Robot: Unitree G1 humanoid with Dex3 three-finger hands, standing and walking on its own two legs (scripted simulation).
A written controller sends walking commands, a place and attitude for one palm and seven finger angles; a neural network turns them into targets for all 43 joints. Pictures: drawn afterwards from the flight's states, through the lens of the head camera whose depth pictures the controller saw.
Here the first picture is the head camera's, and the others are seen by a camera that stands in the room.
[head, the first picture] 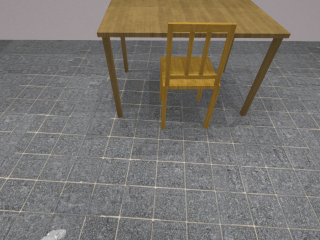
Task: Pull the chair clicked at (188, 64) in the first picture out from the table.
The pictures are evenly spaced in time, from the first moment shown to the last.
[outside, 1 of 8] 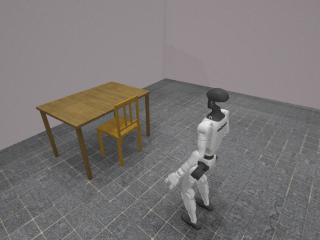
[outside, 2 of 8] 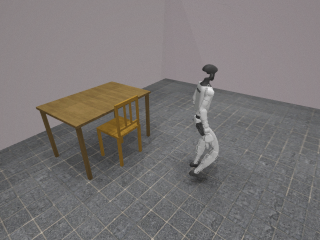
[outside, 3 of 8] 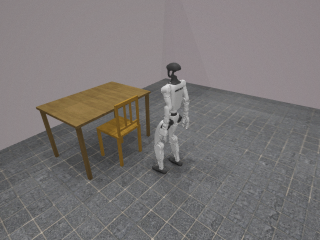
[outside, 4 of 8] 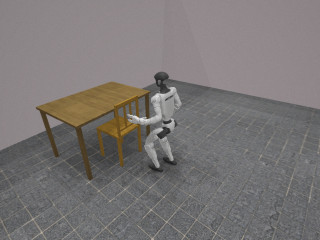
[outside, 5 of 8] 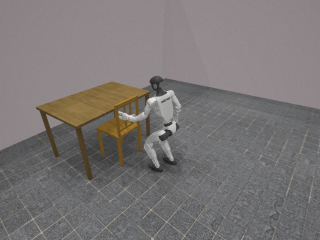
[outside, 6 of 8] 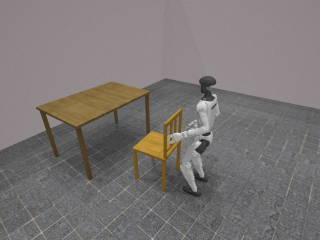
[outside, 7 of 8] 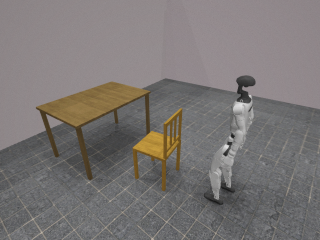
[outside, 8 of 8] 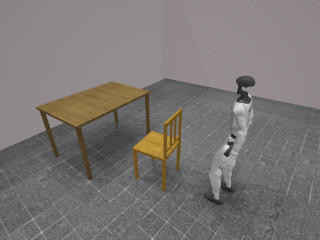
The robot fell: no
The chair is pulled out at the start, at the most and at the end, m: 0.00 0.65 0.65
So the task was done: yes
